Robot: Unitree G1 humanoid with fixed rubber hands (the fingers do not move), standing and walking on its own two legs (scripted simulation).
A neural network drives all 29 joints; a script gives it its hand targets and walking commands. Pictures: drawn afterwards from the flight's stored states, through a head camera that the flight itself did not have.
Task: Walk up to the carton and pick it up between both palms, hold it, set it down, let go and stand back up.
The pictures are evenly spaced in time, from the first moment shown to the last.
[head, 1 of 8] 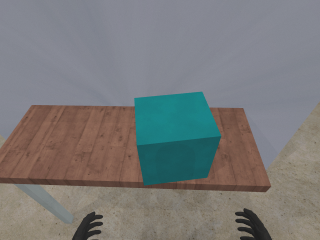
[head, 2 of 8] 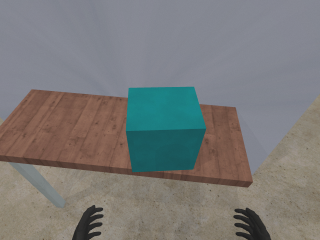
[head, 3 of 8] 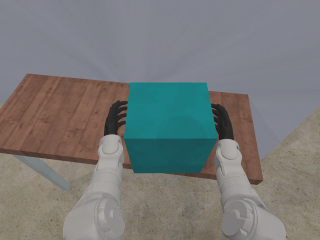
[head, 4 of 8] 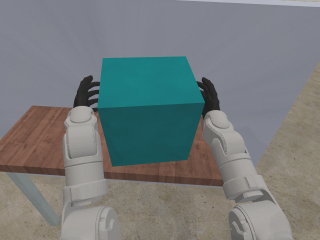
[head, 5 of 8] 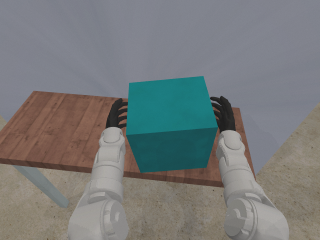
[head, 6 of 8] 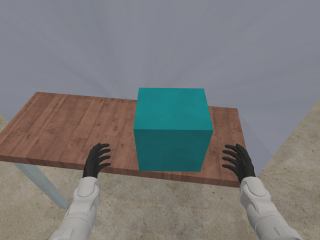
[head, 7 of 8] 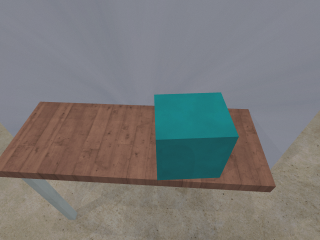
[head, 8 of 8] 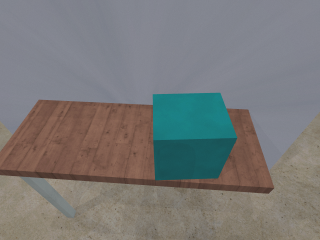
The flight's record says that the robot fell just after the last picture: no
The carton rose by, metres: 0.19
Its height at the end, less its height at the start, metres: +0.00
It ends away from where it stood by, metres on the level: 0.03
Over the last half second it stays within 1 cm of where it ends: yes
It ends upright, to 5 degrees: yes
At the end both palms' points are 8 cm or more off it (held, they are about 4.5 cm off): yes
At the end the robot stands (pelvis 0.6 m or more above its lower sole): yes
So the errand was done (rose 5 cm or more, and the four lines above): yes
